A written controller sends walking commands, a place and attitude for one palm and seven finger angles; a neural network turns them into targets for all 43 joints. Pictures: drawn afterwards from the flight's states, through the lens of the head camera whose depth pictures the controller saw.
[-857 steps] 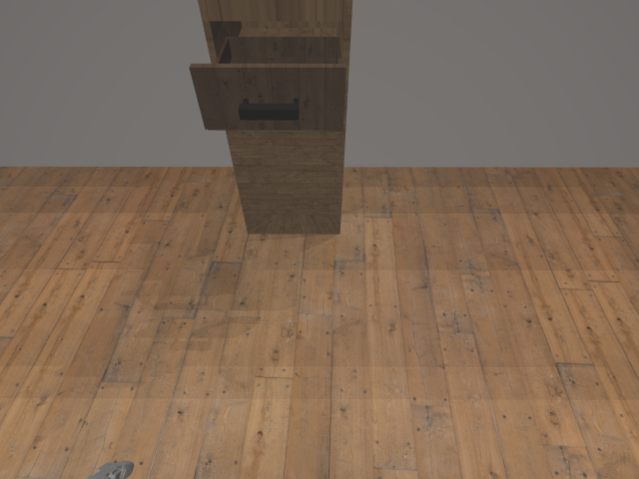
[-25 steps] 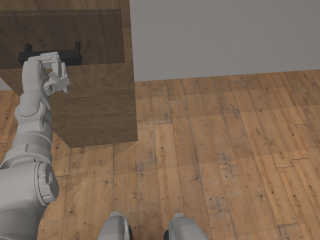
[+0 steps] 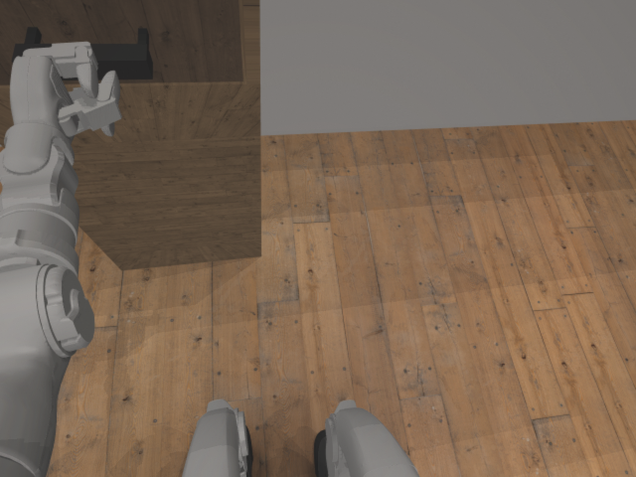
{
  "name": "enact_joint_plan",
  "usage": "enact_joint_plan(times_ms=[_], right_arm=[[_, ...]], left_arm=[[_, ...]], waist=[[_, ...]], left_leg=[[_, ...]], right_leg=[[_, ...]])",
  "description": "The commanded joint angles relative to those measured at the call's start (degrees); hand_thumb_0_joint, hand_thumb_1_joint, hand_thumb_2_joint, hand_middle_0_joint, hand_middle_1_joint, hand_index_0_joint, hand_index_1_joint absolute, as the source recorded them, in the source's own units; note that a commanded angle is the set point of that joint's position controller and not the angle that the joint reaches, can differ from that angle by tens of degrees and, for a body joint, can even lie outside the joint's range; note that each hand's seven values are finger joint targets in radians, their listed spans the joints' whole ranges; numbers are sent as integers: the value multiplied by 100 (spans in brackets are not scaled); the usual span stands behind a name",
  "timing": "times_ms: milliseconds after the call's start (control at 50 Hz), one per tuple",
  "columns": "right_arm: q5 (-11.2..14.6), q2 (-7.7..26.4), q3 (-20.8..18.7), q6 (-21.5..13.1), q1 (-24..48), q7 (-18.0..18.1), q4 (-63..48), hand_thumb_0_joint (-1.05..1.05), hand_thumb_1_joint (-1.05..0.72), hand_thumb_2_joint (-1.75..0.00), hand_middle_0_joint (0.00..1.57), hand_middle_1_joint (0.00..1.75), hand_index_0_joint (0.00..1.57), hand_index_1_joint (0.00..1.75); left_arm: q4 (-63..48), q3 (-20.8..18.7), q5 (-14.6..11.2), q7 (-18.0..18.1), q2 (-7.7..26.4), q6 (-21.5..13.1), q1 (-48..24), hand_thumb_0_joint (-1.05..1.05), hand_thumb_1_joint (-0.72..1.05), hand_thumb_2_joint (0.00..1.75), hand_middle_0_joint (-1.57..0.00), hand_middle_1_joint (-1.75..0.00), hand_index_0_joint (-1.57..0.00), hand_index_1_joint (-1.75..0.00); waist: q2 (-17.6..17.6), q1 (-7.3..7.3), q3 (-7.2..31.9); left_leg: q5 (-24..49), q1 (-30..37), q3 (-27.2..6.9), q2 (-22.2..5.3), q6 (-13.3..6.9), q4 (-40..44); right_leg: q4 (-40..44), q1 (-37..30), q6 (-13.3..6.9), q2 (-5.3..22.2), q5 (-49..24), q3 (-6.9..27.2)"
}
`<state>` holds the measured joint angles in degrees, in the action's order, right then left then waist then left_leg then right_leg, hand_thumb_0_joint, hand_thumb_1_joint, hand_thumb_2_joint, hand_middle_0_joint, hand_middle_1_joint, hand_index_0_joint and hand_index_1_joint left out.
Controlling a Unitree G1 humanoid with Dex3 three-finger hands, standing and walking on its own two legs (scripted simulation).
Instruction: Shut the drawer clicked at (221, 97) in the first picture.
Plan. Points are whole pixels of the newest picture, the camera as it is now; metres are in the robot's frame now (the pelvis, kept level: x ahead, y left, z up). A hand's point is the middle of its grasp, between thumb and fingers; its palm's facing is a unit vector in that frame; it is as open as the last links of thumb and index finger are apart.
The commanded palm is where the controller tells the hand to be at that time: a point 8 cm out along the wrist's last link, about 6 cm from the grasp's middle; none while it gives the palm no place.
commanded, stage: pull the fist back off the drawer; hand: left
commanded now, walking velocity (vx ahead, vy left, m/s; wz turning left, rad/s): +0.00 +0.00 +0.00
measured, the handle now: (88, 48) +0.62 +0.22 +0.09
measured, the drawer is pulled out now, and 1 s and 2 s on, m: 0.00 0.00 0.00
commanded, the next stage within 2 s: draw the hand back to the body in 0.68 s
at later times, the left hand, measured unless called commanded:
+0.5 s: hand (117, 103) +0.54 +0.18 +0.08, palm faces +0.06 -1.00 -0.02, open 3.1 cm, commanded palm +0.51 +0.22 +0.09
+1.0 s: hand (95, 126) +0.48 +0.19 +0.11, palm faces +0.06 -1.00 -0.04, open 3.3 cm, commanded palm +0.44 +0.24 +0.13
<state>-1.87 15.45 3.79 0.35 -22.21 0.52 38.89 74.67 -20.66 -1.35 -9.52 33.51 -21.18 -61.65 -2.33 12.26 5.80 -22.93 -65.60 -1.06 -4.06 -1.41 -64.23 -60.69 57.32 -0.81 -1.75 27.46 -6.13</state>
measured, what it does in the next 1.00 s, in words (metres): shifts its weight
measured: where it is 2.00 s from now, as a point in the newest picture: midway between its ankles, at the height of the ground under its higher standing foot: outside the picture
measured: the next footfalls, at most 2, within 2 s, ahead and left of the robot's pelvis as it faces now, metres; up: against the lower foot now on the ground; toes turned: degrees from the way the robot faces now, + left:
none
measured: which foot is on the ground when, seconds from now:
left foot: down 0.00-1.00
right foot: down 0.00-1.00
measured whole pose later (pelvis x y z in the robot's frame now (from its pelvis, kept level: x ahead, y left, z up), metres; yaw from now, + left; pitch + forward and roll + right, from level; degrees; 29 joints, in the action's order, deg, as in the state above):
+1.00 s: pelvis +0.06 +0.00 +0.04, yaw -1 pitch +18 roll -2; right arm 1.5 14.3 0.3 4.1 -20.6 -1.2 33.2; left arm 36.8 -17.9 -10.6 -9.2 18.8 -17.0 -24.5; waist -2.8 5.2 7.5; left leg -24.5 -44.5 3.3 -3.8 -1.2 -51.5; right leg -48.4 38.3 -0.3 -1.8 27.1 -1.6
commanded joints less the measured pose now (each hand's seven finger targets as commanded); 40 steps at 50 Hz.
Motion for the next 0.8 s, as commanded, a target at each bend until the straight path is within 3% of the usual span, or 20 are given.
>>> enact_joint_plan(times_ms=[0,40,80,120,140,160,280,380,460,520,560,620,700,720,760,780], right_arm=[[15,1185,-383,-156,-1091,106,-189,0,-90,-90,20,30,20,30],[-1,1177,-378,-190,-1101,86,-193,0,-90,-90,20,30,20,30],[-18,1213,-379,-189,-1111,88,-212,0,-90,-90,20,30,20,30],[-21,1205,-373,-198,-1121,70,-243,0,-90,-90,20,30,20,30],[-43,1212,-382,-205,-1129,61,-250,0,-90,-90,20,30,20,30],[-42,1215,-397,-203,-1122,49,-278,0,-90,-90,20,30,20,30],[-56,1217,-437,-169,-1128,-19,-368,0,-90,-90,20,30,20,30],[-52,1162,-492,-107,-1066,-86,-435,0,-90,-90,20,30,20,30],[-31,1143,-503,-21,-1046,-102,-503,0,-90,-90,20,30,20,30],[2,1053,-542,42,-948,-145,-614,0,-90,-90,20,30,20,30],[23,1039,-549,109,-938,-154,-650,0,-90,-90,20,30,20,30],[55,983,-562,179,-901,-152,-651,0,-90,-90,20,30,20,30],[75,933,-606,233,-835,-144,-584,0,-90,-90,20,30,20,30],[74,930,-623,242,-834,-143,-584,0,-90,-90,20,30,20,30],[97,894,-638,269,-800,-152,-569,0,-90,-90,20,30,20,30],[115,891,-674,285,-764,-164,-647,0,-90,-90,20,30,20,30]], left_arm=[[-1476,-86,-91,245,1400,-261,-3778,0,90,90,-140,-160,-140,-160],[-1413,-25,-120,255,1229,-222,-3778,0,90,90,-140,-160,-140,-160],[-1411,-123,-76,286,1398,-187,-3763,0,90,90,-140,-160,-140,-160],[-1307,-61,-61,312,1280,-128,-3703,0,90,90,-140,-160,-140,-160],[-1402,-107,-58,331,1301,-152,-3773,0,90,90,-140,-160,-140,-160],[-1446,-38,-37,345,1200,-146,-3768,0,90,90,-140,-160,-140,-160],[-1597,-201,-60,394,1170,-150,-3255,0,90,90,-140,-160,-140,-160],[-1965,-107,-121,437,786,-224,-2735,0,90,90,-140,-160,-140,-160],[-2070,-348,-155,515,935,-268,-2154,0,90,90,-140,-160,-140,-160],[-2326,-207,-213,493,577,-334,-1530,0,90,90,-140,-160,-140,-160],[-2297,-346,-254,489,646,-371,-1084,0,90,90,-140,-160,-140,-160],[-2441,-256,-263,450,568,-437,-1128,0,90,90,-140,-160,-140,-160],[-2687,-166,-344,361,381,-588,-1098,0,90,90,-140,-160,-140,-160],[-2803,-233,-368,326,439,-622,-991,0,90,90,-140,-160,-140,-160],[-2893,-58,-431,233,185,-634,-803,0,90,90,-140,-160,-140,-160],[-3324,-120,-483,183,228,-632,-466,0,90,90,-140,-160,-140,-160]], waist=[[-1086,525,2663],[-1105,540,2593],[-1037,513,2612],[-969,513,2464],[-1153,495,2554],[-1099,492,2598],[-1013,270,2744],[-1115,85,2843],[-778,-59,2808],[-720,-193,2822],[-536,-279,2704],[-332,-224,2517],[-548,-220,2620],[-586,-287,2752],[-697,-296,2888],[-840,-461,3191]], left_leg=[[195,2925,-495,73,-94,726],[49,2946,-551,74,-92,763],[-36,2893,-585,62,-74,766],[-225,2786,-594,73,-72,804],[-162,2926,-633,74,-67,812],[-244,2980,-654,74,-52,839],[-146,3211,-702,60,-17,957],[159,3675,-727,39,36,1091],[586,3563,-558,62,5,1084],[1001,3719,-416,88,7,1116],[1283,3609,-300,115,-12,1099],[1424,3439,-218,141,-44,1084],[1996,3772,-173,150,-27,987],[2184,3856,-161,152,-19,968],[2610,4131,-172,150,-2,930],[2970,4405,-168,144,16,969]], right_leg=[[992,218,10,-134,-268,397],[960,346,-4,-136,-207,355],[924,360,-9,-132,-173,339],[935,410,-10,-130,-79,330],[897,471,-30,-125,-119,321],[901,512,-25,-122,-90,308],[901,383,-50,-127,-150,261],[923,296,-77,-139,-339,199],[1009,-141,-62,-160,-545,227],[1100,-456,-64,-189,-795,235],[1145,-716,-55,-203,-1043,273],[1162,-960,-21,-205,-1313,318],[1111,-1013,-31,-190,-1851,358],[1081,-1129,-36,-191,-2027,365],[1053,-1135,-44,-187,-2337,355],[1052,-1374,-60,-191,-2574,348]])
